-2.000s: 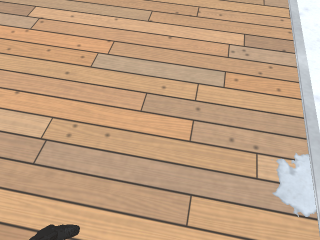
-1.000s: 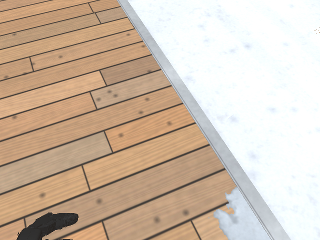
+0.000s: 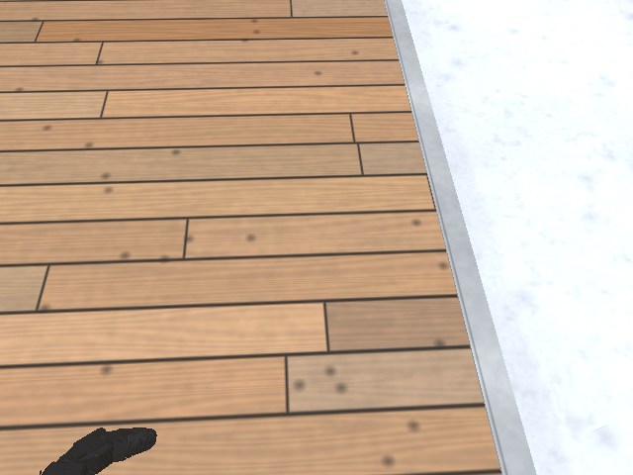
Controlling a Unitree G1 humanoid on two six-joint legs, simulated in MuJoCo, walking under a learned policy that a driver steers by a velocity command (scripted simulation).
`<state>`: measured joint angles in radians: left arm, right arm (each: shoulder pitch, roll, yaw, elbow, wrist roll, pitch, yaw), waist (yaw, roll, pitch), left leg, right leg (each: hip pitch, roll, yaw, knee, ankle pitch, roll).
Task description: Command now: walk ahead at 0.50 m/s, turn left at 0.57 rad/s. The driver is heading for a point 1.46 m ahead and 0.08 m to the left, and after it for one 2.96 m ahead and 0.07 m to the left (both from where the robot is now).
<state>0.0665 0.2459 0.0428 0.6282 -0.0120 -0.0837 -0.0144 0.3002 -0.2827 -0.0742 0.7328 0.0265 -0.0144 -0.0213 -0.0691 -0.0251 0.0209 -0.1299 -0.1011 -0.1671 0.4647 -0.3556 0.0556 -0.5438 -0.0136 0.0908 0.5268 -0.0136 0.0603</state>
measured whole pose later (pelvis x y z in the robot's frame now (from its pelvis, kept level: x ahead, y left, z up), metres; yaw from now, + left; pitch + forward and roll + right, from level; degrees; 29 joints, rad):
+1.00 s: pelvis +0.50 +0.15 +0.00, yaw +11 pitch +2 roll +2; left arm 0.13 0.25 0.05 0.72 -0.02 -0.04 -0.05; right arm 0.33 -0.26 -0.06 0.80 -0.01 -0.08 -0.01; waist -0.07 -0.04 0.00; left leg 0.06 -0.05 0.19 0.24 -0.35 0.04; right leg -0.68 -0.08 0.00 0.67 0.03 -0.02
